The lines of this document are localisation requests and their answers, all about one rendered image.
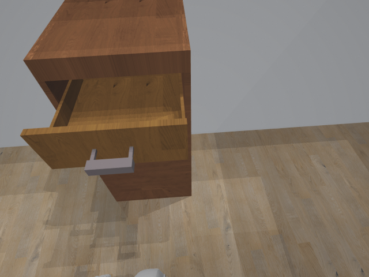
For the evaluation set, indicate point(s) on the cabinet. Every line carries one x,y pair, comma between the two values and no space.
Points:
117,38

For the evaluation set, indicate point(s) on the drawer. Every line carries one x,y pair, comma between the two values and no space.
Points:
112,114

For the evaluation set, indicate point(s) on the handle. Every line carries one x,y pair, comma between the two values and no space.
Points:
109,166

